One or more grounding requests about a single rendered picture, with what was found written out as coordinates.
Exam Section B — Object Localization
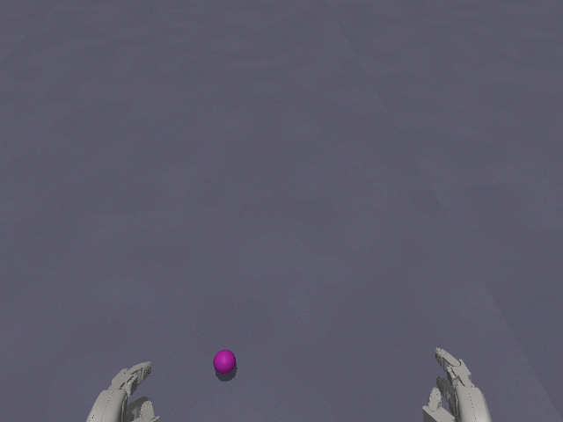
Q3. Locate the right robot hand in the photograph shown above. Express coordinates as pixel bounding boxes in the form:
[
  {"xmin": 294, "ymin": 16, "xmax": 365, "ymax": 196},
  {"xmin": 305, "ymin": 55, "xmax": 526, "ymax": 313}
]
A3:
[{"xmin": 422, "ymin": 347, "xmax": 492, "ymax": 422}]

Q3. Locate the left robot hand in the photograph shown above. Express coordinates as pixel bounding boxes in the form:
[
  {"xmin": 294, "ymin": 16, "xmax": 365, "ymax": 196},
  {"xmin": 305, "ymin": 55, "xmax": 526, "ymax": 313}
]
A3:
[{"xmin": 85, "ymin": 361, "xmax": 159, "ymax": 422}]

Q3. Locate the ball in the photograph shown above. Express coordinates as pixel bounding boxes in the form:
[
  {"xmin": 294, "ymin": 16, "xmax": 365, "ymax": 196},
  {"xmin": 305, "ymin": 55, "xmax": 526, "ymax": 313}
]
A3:
[{"xmin": 213, "ymin": 350, "xmax": 236, "ymax": 374}]

